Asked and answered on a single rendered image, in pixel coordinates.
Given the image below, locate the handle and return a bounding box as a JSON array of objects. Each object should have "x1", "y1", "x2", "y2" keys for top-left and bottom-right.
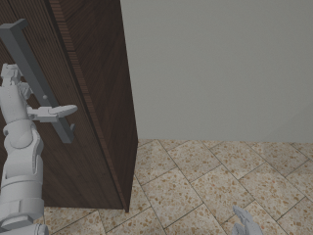
[{"x1": 0, "y1": 19, "x2": 76, "y2": 144}]

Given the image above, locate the robot right hand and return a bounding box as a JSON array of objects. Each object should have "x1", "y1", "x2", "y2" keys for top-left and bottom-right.
[{"x1": 231, "y1": 205, "x2": 263, "y2": 235}]

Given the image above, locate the wardrobe door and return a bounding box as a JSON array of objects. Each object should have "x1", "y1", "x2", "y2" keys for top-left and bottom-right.
[{"x1": 0, "y1": 0, "x2": 123, "y2": 210}]

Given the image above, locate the robot left hand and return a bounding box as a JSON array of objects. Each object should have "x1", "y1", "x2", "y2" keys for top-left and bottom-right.
[{"x1": 0, "y1": 63, "x2": 78, "y2": 124}]

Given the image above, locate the robot left forearm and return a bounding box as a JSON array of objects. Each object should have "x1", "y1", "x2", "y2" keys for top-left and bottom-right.
[{"x1": 0, "y1": 119, "x2": 44, "y2": 233}]

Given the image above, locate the robot left upper arm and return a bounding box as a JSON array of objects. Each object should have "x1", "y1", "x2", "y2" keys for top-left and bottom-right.
[{"x1": 0, "y1": 223, "x2": 49, "y2": 235}]

